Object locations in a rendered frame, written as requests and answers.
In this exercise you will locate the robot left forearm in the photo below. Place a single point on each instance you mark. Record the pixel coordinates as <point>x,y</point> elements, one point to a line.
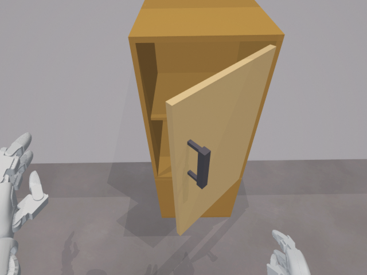
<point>9,264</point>

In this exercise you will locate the robot left hand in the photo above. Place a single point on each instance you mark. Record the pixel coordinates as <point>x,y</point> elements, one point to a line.
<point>13,163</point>

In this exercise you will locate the handle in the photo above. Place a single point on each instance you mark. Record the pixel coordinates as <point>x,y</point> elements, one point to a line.
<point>202,166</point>

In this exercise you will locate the robot right hand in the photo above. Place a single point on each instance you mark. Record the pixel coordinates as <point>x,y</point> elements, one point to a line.
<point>293,263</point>

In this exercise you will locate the cupboard door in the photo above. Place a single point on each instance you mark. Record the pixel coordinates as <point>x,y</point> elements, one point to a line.
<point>218,113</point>

